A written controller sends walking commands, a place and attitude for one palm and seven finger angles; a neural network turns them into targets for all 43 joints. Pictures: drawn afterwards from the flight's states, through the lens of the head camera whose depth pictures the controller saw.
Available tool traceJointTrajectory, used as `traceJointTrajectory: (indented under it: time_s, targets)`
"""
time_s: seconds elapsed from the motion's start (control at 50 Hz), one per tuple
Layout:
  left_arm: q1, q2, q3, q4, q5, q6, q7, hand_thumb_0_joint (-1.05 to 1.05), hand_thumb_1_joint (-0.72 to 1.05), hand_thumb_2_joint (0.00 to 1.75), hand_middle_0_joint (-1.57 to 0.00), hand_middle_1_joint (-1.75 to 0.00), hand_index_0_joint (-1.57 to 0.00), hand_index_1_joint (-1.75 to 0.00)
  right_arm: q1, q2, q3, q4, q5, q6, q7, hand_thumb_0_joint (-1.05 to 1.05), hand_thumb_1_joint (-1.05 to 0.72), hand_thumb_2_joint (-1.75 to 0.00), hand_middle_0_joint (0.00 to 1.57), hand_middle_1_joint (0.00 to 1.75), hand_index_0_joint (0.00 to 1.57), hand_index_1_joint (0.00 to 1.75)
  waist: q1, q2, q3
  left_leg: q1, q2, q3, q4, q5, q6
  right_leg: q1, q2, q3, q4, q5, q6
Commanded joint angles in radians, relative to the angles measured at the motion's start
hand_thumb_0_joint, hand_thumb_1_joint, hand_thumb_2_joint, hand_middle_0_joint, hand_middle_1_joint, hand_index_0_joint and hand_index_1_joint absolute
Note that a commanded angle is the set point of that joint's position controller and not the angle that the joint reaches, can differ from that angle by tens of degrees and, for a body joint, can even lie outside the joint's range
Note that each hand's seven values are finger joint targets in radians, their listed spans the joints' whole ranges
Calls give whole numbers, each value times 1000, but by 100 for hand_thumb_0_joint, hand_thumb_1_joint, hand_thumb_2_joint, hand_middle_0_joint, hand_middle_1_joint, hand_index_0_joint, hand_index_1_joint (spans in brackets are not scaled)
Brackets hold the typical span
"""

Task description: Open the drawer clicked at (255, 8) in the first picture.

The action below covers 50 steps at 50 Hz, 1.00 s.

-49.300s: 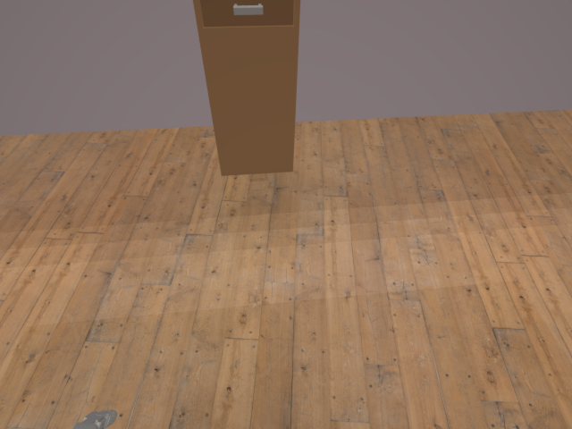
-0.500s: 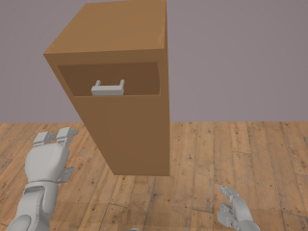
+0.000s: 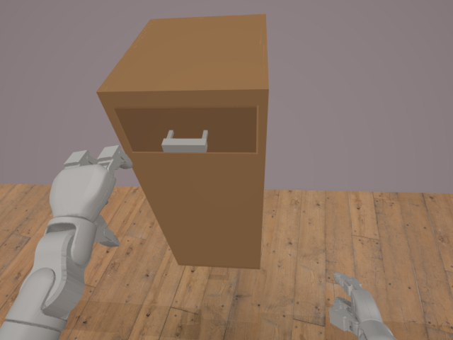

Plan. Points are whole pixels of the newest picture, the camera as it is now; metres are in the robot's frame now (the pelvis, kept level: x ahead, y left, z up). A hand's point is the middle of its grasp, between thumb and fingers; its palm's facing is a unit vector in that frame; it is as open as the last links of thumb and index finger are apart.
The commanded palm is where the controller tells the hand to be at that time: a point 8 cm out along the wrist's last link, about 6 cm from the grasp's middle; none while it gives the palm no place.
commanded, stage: raise the hand with hooked fingers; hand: left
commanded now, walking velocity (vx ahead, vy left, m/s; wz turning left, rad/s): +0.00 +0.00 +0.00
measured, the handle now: (186, 139) +0.53 +0.17 +0.05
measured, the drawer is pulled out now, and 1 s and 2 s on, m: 0.00 0.00 0.00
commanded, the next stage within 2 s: move the hooked fingers above the handle in 0.64 s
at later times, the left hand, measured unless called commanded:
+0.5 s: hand (113, 198) +0.29 +0.22 +0.14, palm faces +0.00 -0.07 -1.00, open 13.8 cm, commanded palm +0.26 +0.22 +0.22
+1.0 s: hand (142, 183) +0.32 +0.18 +0.14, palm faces +0.03 -0.08 -1.00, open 13.8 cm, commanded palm +0.30 +0.21 +0.21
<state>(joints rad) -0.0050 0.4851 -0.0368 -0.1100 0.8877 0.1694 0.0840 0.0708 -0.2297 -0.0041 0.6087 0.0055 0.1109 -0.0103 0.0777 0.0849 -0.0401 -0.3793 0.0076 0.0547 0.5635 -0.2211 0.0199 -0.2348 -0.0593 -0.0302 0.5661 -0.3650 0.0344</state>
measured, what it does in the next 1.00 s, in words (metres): stands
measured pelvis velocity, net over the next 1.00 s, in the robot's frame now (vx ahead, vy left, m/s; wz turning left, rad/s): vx -0.01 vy -0.03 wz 0.02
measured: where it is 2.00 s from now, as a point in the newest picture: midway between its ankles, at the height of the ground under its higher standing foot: outside the picture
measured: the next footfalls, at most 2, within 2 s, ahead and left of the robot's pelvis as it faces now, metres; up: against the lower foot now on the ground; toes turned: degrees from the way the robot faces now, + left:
none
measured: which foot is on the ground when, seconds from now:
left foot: down 0.00-1.00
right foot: down 0.00-1.00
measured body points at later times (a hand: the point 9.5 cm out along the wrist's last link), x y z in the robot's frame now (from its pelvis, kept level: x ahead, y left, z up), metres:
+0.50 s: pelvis -0.02 -0.02 +0.01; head -0.01 -0.06 +0.46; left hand +0.28 +0.22 +0.19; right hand +0.18 -0.24 -0.10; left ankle +0.04 +0.11 -0.73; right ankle -0.04 -0.14 -0.73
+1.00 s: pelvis -0.01 -0.03 +0.01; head +0.01 -0.07 +0.46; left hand +0.31 +0.19 +0.19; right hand +0.21 -0.24 -0.10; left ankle +0.04 +0.11 -0.73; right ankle -0.04 -0.14 -0.73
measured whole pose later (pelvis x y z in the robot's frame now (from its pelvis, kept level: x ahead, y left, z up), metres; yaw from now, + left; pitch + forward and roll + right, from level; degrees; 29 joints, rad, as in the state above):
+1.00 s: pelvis -0.01 -0.03 +0.01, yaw +1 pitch +0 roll +0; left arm -0.25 0.51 -0.11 0.05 0.86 -0.02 -0.08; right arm 0.09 -0.26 0.02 0.65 0.02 0.08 -0.02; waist 0.08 0.09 0.01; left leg -0.29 0.02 0.02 0.43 -0.14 -0.01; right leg -0.16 -0.03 -0.06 0.47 -0.32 0.00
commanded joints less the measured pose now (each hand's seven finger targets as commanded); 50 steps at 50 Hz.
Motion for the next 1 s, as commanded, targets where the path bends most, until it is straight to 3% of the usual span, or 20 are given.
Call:
traceJointTrajectory:
  time_s: [0.0, 0.08, 0.1, 0.22, 0.3, 0.32, 0.36, 0.48, 0.54, 0.58, 0.68, 0.74, 0.78, 0.8, 0.9, 0.98]
  targets:
    - [-290, 253, 122, -194, 16, -8, -54, 0, -50, 30, -30, -120, -30, -120, -139, -118, -14, -155, 4, -24, -16, 0, -90, -90, 20, 30, 20, 30, 4, -37, -200, 269, -14, -56, -117, 244, -5, -14, 82, -30, -97, 235, -59]
    - [-395, 312, 185, -152, -2, -41, -85, 0, -50, 30, -30, -120, -30, -120, -141, -117, -6, -140, 8, -18, -21, 0, -90, -90, 20, 30, 20, 30, 10, -29, -179, 287, -13, -55, -148, 197, -7, 5, 88, -28, -137, 194, -61]
    - [-432, 294, 162, -148, -7, -49, -91, 0, -50, 30, -30, -120, -30, -120, -142, -113, -1, -137, 9, -21, -21, 0, -90, -90, 20, 30, 20, 30, 7, -1, -185, 298, -16, -53, -153, 192, -7, 5, 83, -27, -140, 188, -61]
    - [-543, 298, 148, -129, -37, -74, -131, 0, -50, 30, -30, -120, -30, -120, -134, -124, -7, -124, 11, -39, -15, 0, -90, -90, 20, 30, 20, 30, 1, -4, -209, 327, -21, -51, -169, 185, -7, 28, 80, -25, -173, 195, -57]
    - [-411, 222, 92, -26, -49, -54, -187, 0, -50, 30, -30, -120, -30, -120, -128, -133, -6, -124, 19, -33, -4, 0, -90, -90, 20, 30, 20, 30, 1, -80, -134, 277, -26, -34, -181, 157, -4, 28, 74, -27, -195, 194, -51]
    - [-409, 232, 97, -35, -52, -58, -197, 0, -50, 30, -30, -120, -30, -120, -129, -138, -7, -128, 21, -31, -2, 0, -90, -90, 20, 30, 20, 30, 1, -87, -116, 269, -24, -31, -189, 144, -3, 27, 73, -27, -201, 188, -49]
    - [-419, 268, 122, -77, -50, -77, -206, 0, -50, 30, -30, -120, -30, -120, -134, -142, -8, -136, 16, -35, -3, 0, -90, -90, 20, 30, 20, 30, 8, -86, -142, 272, -31, -29, -186, 144, 2, 46, 71, -20, -199, 195, -48]
    - [-498, 385, 256, -249, -52, -201, -131, 0, -50, 30, -30, -120, -30, -120, -130, -129, -18, -134, 3, -76, -10, 0, -90, -90, 20, 30, 20, 30, 29, 10, -241, 330, -39, -35, -161, 192, 12, 72, 73, -5, -197, 223, -52]
    - [-478, 350, 264, -186, -70, -217, -79, 0, -50, 30, -30, -120, -30, -120, -107, -126, -28, -104, 8, -86, -11, 0, -90, -90, 20, 30, 20, 30, 24, -7, -203, 320, -37, -27, -154, 210, 7, 51, 67, -12, -201, 247, -50]
    - [-464, 338, 271, -108, -73, -186, -59, 0, -50, 30, -30, -120, -30, -120, -106, -130, -32, -91, 17, -83, -3, 0, -90, -90, 20, 30, 20, 30, 25, -20, -174, 296, -35, -20, -154, 208, 1, 49, 68, -12, -207, 250, -49]
    - [-441, 245, 149, -8, -57, -84, -89, 0, -50, 30, -30, -120, -30, -120, -140, -140, -26, -99, 32, -63, 7, 0, -90, -90, 20, 30, 20, 30, 9, -76, -136, 261, -34, -3, -167, 158, -1, 28, 64, -8, -208, 220, -40]
    - [-463, 236, 84, -46, -41, -66, -140, 0, -50, 30, -30, -120, -30, -120, -142, -149, -21, -116, 25, -54, 2, 0, -90, -90, 20, 30, 20, 30, -2, -88, -175, 266, -43, -5, -168, 168, 7, 46, 58, -6, -192, 253, -37]
    - [-507, 206, 40, -62, -36, -74, -171, 0, -50, 30, -30, -120, -30, -120, -149, -142, -16, -128, 29, -57, -5, 0, -90, -90, 20, 30, 20, 30, -21, -101, -159, 278, -46, -9, -161, 145, 12, 18, 63, -2, -205, 239, -35]
    - [-539, 232, 52, -52, -30, -91, -177, 0, -50, 30, -30, -120, -30, -120, -134, -144, -14, -117, 23, -60, -11, 0, -90, -90, 20, 30, 20, 30, -25, -117, -163, 276, -45, -11, -162, 140, 13, 15, 58, -4, -202, 230, -34]
    - [-658, 306, 140, -96, -26, -189, -129, 0, -50, 30, -30, -120, -30, -120, -99, -128, -17, -101, 11, -76, -28, 0, -90, -90, 20, 30, 20, 30, -7, -67, -247, 323, -48, -22, -141, 213, 19, 35, 64, -9, -178, 289, -46]
    - [-660, 346, 236, 26, -30, -185, -53, 0, -50, 30, -30, -120, -30, -120, -72, -130, -26, -71, 17, -66, -19, 0, -90, -90, 20, 30, 20, 30, 15, -35, -251, 291, -40, -18, -129, 270, 5, 57, 70, -16, -161, 334, -54]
